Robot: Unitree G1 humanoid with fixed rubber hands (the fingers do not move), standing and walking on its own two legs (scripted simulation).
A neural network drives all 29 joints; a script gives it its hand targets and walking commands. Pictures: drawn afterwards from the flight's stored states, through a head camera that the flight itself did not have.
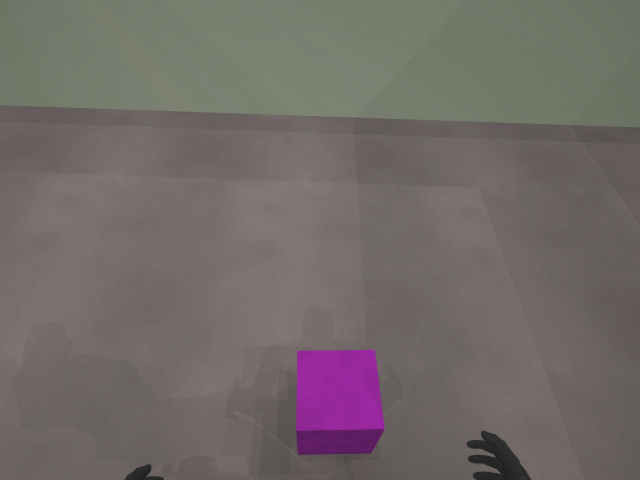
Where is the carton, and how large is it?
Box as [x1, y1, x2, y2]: [296, 350, 384, 454]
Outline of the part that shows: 297,351 296,433 298,454 371,452 384,428 374,350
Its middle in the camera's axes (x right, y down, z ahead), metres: +0.04 +0.45 +1.07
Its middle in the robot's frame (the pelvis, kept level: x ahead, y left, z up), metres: +0.41 -0.04 -0.63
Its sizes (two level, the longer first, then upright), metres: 0.210 0.200 0.250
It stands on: the floor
